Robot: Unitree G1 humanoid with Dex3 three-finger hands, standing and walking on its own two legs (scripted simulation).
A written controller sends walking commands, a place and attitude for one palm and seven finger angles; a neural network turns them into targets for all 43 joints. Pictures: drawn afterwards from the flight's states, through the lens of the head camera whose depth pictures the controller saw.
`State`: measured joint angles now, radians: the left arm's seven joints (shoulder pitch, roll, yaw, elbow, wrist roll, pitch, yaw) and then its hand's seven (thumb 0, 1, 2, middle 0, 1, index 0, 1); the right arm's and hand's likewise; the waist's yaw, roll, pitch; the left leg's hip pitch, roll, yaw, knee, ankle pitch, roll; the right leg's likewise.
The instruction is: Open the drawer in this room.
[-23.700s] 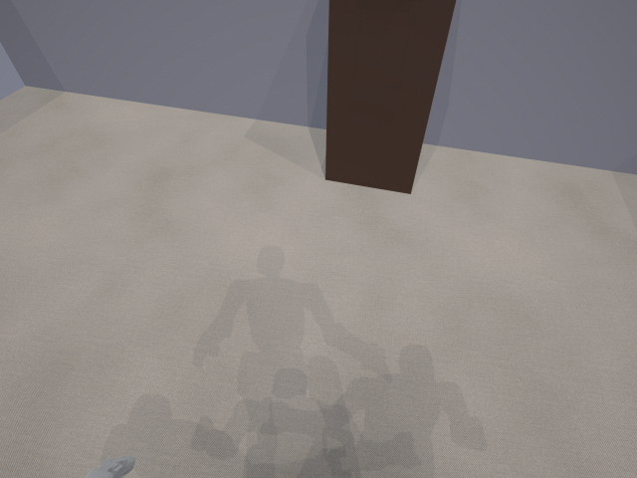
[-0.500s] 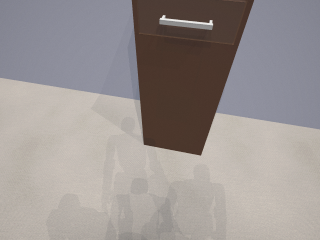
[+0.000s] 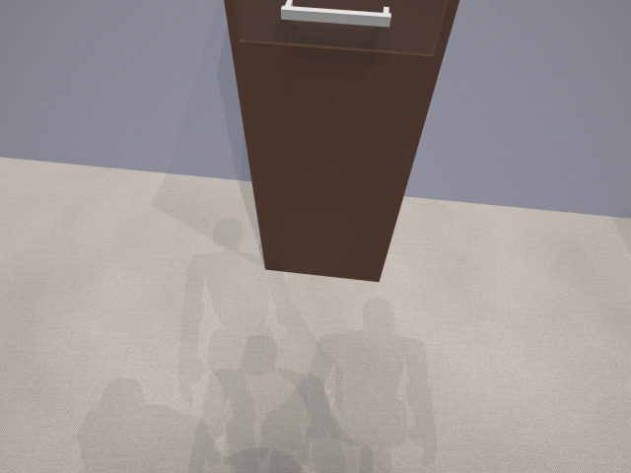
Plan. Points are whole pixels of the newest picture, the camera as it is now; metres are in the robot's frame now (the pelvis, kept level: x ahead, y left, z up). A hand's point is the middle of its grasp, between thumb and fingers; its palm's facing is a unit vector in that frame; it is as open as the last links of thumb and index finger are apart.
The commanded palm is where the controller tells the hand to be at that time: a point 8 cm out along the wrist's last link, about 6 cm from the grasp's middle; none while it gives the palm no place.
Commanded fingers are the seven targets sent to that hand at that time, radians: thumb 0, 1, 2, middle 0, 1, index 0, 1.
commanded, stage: take the last steps up to it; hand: left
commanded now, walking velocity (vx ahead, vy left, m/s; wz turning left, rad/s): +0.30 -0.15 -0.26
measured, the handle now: (336, 12) +0.84 +0.02 +0.18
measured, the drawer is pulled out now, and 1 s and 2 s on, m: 0.00 0.00 0.00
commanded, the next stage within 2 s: come to a stop and stand still in 0.82 s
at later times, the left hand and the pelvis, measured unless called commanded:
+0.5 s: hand out of the picture +0.04 +0.08 -0.16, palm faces -0.01 -0.99 -0.15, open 7.4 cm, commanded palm none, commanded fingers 0.00 0.90 0.90 -0.20 -0.30 -0.20 -0.30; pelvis +0.09 -0.07 +0.01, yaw -5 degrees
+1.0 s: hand (284, 316) +0.39 +0.08 -0.16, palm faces -0.09 -0.97 -0.20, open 7.4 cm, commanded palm none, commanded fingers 0.00 0.90 0.90 -0.20 -0.30 -0.20 -0.30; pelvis +0.28 -0.10 +0.01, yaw -6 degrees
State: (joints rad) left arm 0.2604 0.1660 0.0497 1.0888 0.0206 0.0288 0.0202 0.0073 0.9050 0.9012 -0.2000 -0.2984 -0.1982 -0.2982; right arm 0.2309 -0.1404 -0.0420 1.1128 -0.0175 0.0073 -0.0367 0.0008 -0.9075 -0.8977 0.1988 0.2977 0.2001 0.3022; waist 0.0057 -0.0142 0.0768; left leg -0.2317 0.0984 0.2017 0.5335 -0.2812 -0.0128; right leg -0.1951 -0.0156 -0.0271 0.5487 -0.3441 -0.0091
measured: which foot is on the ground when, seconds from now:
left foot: down 0.00-0.22, up 0.24-0.64, down 0.66-1.00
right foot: down 0.00-0.68, up 0.70-1.00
